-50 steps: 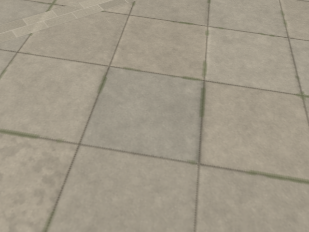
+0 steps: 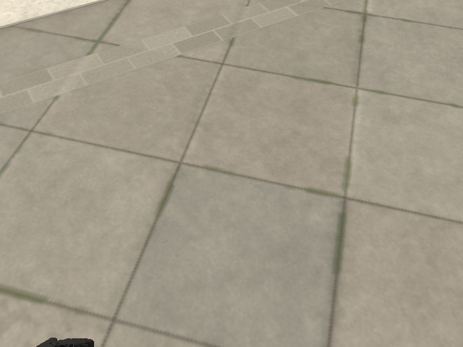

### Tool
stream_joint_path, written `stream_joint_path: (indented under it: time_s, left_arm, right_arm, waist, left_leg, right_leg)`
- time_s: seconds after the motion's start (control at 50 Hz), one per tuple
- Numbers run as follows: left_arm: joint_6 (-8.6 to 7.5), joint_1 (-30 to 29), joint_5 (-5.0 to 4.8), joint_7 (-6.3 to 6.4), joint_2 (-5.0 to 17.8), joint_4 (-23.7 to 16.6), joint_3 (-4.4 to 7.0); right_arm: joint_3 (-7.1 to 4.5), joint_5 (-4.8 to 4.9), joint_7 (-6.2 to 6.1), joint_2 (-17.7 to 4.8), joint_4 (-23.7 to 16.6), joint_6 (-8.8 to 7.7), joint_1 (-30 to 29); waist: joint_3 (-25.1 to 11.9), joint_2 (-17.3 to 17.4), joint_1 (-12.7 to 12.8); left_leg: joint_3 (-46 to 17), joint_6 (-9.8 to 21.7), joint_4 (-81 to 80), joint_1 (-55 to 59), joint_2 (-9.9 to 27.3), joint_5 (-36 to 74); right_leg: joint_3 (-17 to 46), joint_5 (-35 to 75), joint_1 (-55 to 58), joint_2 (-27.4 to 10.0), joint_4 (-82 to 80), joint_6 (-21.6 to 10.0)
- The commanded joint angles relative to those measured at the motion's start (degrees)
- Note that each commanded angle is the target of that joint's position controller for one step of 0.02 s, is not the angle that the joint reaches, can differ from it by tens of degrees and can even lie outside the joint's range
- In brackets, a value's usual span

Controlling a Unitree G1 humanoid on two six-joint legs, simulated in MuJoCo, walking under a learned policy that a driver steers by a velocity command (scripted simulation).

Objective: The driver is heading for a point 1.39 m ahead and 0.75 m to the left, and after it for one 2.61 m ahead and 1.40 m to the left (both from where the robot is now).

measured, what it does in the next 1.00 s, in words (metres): walks ahead, turning left: right foot, then left foot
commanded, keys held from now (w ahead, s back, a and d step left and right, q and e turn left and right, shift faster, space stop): w+q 0.66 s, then q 0.34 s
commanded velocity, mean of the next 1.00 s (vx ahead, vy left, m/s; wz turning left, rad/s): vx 0.42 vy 0.00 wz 0.58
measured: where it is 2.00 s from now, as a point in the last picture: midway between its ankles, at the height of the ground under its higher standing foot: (123, 264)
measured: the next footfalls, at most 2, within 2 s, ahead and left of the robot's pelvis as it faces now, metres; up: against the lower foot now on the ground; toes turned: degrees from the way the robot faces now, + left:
right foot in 0.20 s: +0.29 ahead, -0.15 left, +0.00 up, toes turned +11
left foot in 0.70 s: +0.49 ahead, +0.19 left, +0.00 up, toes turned +28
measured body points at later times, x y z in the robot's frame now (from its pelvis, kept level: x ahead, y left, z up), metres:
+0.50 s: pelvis +0.27 -0.04 +0.00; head +0.30 -0.04 +0.45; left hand +0.22 +0.25 -0.11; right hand +0.53 -0.23 -0.09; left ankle +0.33 +0.14 -0.67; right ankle +0.25 -0.16 -0.74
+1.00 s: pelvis +0.47 +0.10 +0.00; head +0.50 +0.15 +0.44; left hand +0.47 +0.43 -0.10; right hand +0.74 -0.07 -0.09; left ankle +0.46 +0.17 -0.74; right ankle +0.65 +0.00 -0.67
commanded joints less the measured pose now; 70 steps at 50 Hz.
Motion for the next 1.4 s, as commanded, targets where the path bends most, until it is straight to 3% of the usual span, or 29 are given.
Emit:
stream_joint_path:
  time_s: [0.02, 0.12, 0.18, 0.2, 0.22, 0.24, 0.26, 0.28, 0.34, 0.52, 0.62, 0.66, 0.7, 0.72, 0.74, 0.76, 0.78, 0.8, 0.82, 0.88, 1.02, 1.16, 1.18, 1.2, 1.22, 1.24, 1.26, 1.3, 1.4]
  left_arm:
    - [-0.75, -3.4, -0.24, -0.18, 2.5, -3.6, 0.51]
    - [-1.94, -7.9, -1.67, -1.48, 5.2, -4.7, 1.68]
    - [-2.62, 0.3, -1.72, -1.3, 7.6, -2.9, 3.45]
    - [-2.86, 7.8, -0.65, -0.76, 10.3, -2.4, 4.37]
    - [-2.11, 14.3, 0.47, -0.6, 15.4, -0.6, 5.73]
    - [-1.58, 15.8, -0.86, -1.15, 12.0, 0.2, 5.3]
    - [-1.27, 13.5, -1.07, -0.97, 8.0, -0.5, 4.19]
    - [-0.84, 10.8, -0.73, -0.84, 6.5, -0.7, 3.6]
    - [-0.71, 6.7, -0.31, -0.69, 4.0, 0.4, 2.67]
    - [-0.51, 7.4, -1.08, -0.32, 8.4, 5.4, 4.1]
    - [0.74, 10.0, -2.51, -0.3, 11.0, 7.9, 4.93]
    - [1.42, 9.7, -3.02, 0.0, 12.9, 8.0, 5.52]
    - [2.02, 8.6, -3.28, 0.51, 12.0, 7.3, 5.1]
    - [1.59, 11.2, -0.23, 0.31, 6.2, 5.4, 3.21]
    - [0.28, 15.3, -0.03, -0.36, 4.0, 2.9, 1.65]
    - [-0.58, 9.0, -1.68, -0.82, 9.9, 3.1, 2.97]
    - [-0.77, 5.0, -2.7, -0.75, 9.7, 1.5, 2.76]
    - [-0.53, 4.8, -1.75, 0.0, 8.8, 2.3, 2.61]
    - [0.04, 5.0, -0.71, 0.58, 9.3, 2.6, 2.9]
    - [2.06, 7.1, -0.33, 0.9, 7.8, 3.2, 2.66]
    - [3.26, -1.1, -0.47, 0.66, 5.1, 1.1, 1.59]
    - [2.3, -2.5, -0.87, -0.62, 5.7, 0.3, 2.18]
    - [1.84, -1.3, -0.53, -0.69, 5.7, 0.5, 2.26]
    - [1.59, -0.3, 0.66, -0.5, 8.0, -0.1, 2.5]
    - [2.22, -1.0, 1.63, -0.27, 10.6, 0.0, 2.91]
    - [2.47, 3.2, 0.85, -0.46, 7.1, 1.8, 2.45]
    - [2.42, 5.8, -0.39, -0.77, 7.6, 2.3, 2.7]
    - [2.61, 5.2, -1.38, -0.66, 8.2, 2.9, 2.91]
    - [2.65, 4.8, -1.45, 0.04, 7.5, 3.1, 2.86]
  right_arm:
    - [-2.64, 0.62, -0.99, -9.9, -4.1, -0.48, -1.9]
    - [-2.67, 1.05, -1.37, -9.7, -2.9, 0.76, 2.1]
    - [-2.17, 0.61, -1.28, -7.7, -3.6, 1.11, 0.8]
    - [-0.92, 0.07, -0.99, -4.2, -4.6, 0.76, 0.5]
    - [0.35, 1.02, -1.01, -0.5, -6.2, 0.13, 7.1]
    - [-0.25, 1.76, -1.16, -5.1, -6.1, -0.05, 7.6]
    - [-1.45, 1.67, -1.23, -9.2, -6.1, 0.3, 2.6]
    - [-1.65, 0.95, -1.28, -9.3, -6.9, 0.66, -1.2]
    - [-1.85, 0.94, -0.42, -6.7, -8.2, 1.34, -3.2]
    - [-0.43, 0.56, 1.39, -2.5, -10.5, 1.47, -12.8]
    - [-0.65, 0.82, 2.88, -3.2, -13.1, 1.35, -18.5]
    - [-1.79, 0.36, 2.89, -5.3, -13.1, 1.72, -15.6]
    - [-4.89, -0.01, 1.88, -10.7, -9.2, 2.17, 0.6]
    - [-5.86, 0.19, 0.45, -15.6, -8.3, 2.64, 5.1]
    - [-5.8, -0.57, 0.68, -19.4, -11.5, 1.97, 1.5]
    - [-4.56, -0.54, 1.27, -14.4, -12.2, 1.54, 1.4]
    - [-3.82, -0.38, 1.34, -12.3, -11.5, 1.07, -0.8]
    - [-3.46, 0.24, 1.22, -10.8, -11.1, 0.85, -3.4]
    - [-3.18, 0.43, 0.85, -9.6, -11.3, 0.97, -5.9]
    - [-3.22, -1.04, 0.08, -10.1, -11.0, 1.18, -8.5]
    - [-3.46, 0.19, -2.49, -10.9, -8.9, 3.83, -7.2]
    - [-2.23, 0.13, -2.61, -8.5, -8.2, 4.91, -7.3]
    - [-1.78, 0.18, -2.63, -7.4, -8.2, 4.8, -7.6]
    - [-0.79, -0.94, -2.55, -4.5, -8.2, 4.43, -4.9]
    - [-0.28, -1.45, -2.47, -3.0, -7.5, 4.03, 1.6]
    - [-0.7, -1.37, -2.47, -6.1, -8.1, 3.74, -0.6]
    - [-1.69, -0.53, -2.37, -9.3, -8.3, 3.67, -3.7]
    - [-2.16, -0.39, -1.99, -9.3, -7.8, 3.95, -6.3]
    - [-0.46, -0.39, -0.78, -3.3, -7.3, 1.34, -9.1]
  waist:
    - [-1.5, 5.3, 0.0]
    - [-2.6, 7.3, -1.2]
    - [-5.4, 9.1, 3.9]
    - [-12.0, 4.9, 7.6]
    - [-20.0, -11.5, 6.2]
    - [-18.9, -14.4, 6.8]
    - [-11.3, -7.5, 8.3]
    - [-6.9, -3.7, 7.9]
    - [-1.1, -5.4, 4.8]
    - [0.9, -2.1, 6.5]
    - [2.8, -2.0, 7.2]
    - [-0.2, -3.7, 4.5]
    - [-8.4, -1.7, -4.5]
    - [-13.7, 10.9, -3.2]
    - [-25.4, 19.9, 1.4]
    - [-26.0, 8.6, -3.1]
    - [-17.9, 6.8, -1.9]
    - [-11.6, 1.3, 0.6]
    - [-9.3, 1.8, 2.3]
    - [-8.5, 4.3, 5.3]
    - [-9.8, 6.8, 3.2]
    - [-8.3, 10.4, 2.9]
    - [-7.6, 10.0, 4.1]
    - [-10.7, 4.7, 3.0]
    - [-10.7, -8.2, -1.2]
    - [-10.6, -12.0, 1.7]
    - [-8.0, -8.8, 4.5]
    - [-3.2, -6.6, 4.6]
    - [-3.0, -7.8, 5.3]
  left_leg:
    - [-9.4, 8.0, -6.8, -7.4, 11.3, 4.8]
    - [-17.3, 6.3, -0.2, 0.6, 13.8, -0.4]
    - [-18.7, 3.2, 8.4, 0.9, 12.1, 2.2]
    - [-14.7, 1.0, 21.8, -4.2, 9.1, -0.7]
    - [-5.2, -3.4, 41.1, -23.3, 0.9, -18.8]
    - [-4.5, -4.4, 51.2, -33.2, 4.6, -24.0]
    - [-4.7, -4.9, 55.0, -35.6, 7.0, -18.5]
    - [-2.8, -5.3, 55.0, -34.7, 8.8, -14.1]
    - [-1.5, -5.8, 49.4, -29.6, 12.4, -8.1]
    - [3.0, -6.3, 26.6, -28.1, 13.0, 9.1]
    - [7.1, -2.9, 17.5, -24.9, 11.2, 5.5]
    - [10.4, -0.4, 16.4, -18.0, 7.5, -0.5]
    - [11.0, 3.3, 10.2, 5.0, 3.0, 6.5]
    - [-5.9, 7.2, 12.2, 22.9, 15.0, 23.3]
    - [-38.1, 20.3, 4.9, 35.4, 29.0, 21.2]
    - [-33.4, 17.4, 2.4, 32.8, 27.4, 22.3]
    - [-24.7, 15.3, 2.7, 25.5, 25.1, 25.8]
    - [-18.6, 12.6, 2.5, 16.8, 21.8, 28.7]
    - [-15.3, 11.4, 1.6, 10.4, 20.1, 30.2]
    - [-11.5, 11.5, -0.5, -0.2, 17.8, 37.6]
    - [-11.4, 7.6, 2.0, -1.6, 13.7, 27.3]
    - [-18.6, 4.9, 8.8, 2.3, 14.1, 19.2]
    - [-18.3, 2.9, 10.5, 0.7, 12.2, 15.9]
    - [-15.2, 0.1, 15.7, -2.7, 9.0, 3.5]
    - [-7.2, -3.5, 22.7, -11.7, 1.3, -21.6]
    - [-4.7, -5.9, 29.0, -17.6, 2.9, -28.1]
    - [-3.5, -7.1, 36.1, -22.1, 4.1, -26.5]
    - [-1.5, -8.0, 40.6, -27.1, 6.3, -20.8]
    - [5.0, -7.3, 26.7, -16.7, 7.5, -11.2]
  right_leg:
    - [-2.6, 11.5, 9.0, 3.3, -11.9, 1.2]
    - [-0.6, 9.0, 12.6, 6.1, -22.0, 0.2]
    - [-1.5, 4.5, 25.2, 5.5, -26.6, -3.7]
    - [5.6, 1.8, 38.1, -2.6, -25.7, -7.6]
    - [29.0, -8.5, 58.0, -16.0, -28.6, -16.8]
    - [41.1, -21.7, 58.5, -19.5, -32.7, -18.3]
    - [33.2, -22.9, 52.4, -16.7, -33.8, -15.8]
    - [24.6, -15.8, 46.2, -14.0, -34.0, -13.9]
    - [10.4, -2.5, 34.4, -8.4, -38.2, -12.3]
    - [-7.6, 11.7, 35.6, -7.9, -41.5, -12.2]
    - [-12.4, 18.7, 41.4, -10.1, -38.9, -10.3]
    - [-14.8, 38.3, 43.5, -10.0, -31.1, -9.2]
    - [-17.7, 45.1, 35.6, -6.1, -7.8, -5.7]
    - [-16.9, 3.1, 17.7, -1.4, 11.7, -2.4]
    - [-7.0, -30.2, 1.2, 9.3, 30.7, 0.4]
    - [1.0, -26.5, -1.6, 5.6, 32.3, -0.4]
    - [-0.4, -22.3, -3.1, 4.0, 29.5, -1.0]
    - [-1.1, -18.5, -2.2, 1.8, 24.9, -0.7]
    - [-1.1, -16.2, 0.5, 0.4, 21.0, -0.3]
    - [-1.8, -13.1, 7.3, 1.1, 16.3, 1.1]
    - [-1.1, -0.9, 8.5, 5.3, -2.3, 3.0]
    - [-1.0, -0.4, 17.1, 6.9, -20.8, -0.3]
    - [-0.9, 8.4, 22.6, 5.6, -28.1, -2.0]
    - [6.0, 18.8, 30.6, -2.6, -28.8, -5.1]
    - [16.7, 24.7, 37.0, -11.2, -28.7, -13.3]
    - [27.1, 8.3, 37.0, -15.6, -32.7, -19.3]
    - [28.3, -9.0, 37.6, -14.1, -35.3, -19.3]
    - [24.2, -24.6, 35.0, -10.5, -38.0, -15.6]
    - [10.2, -12.2, 28.5, -3.8, -40.2, -13.3]
Over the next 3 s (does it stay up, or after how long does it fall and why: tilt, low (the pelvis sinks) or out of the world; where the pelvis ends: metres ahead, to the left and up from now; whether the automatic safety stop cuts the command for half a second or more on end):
stays up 0.98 0.54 -0.01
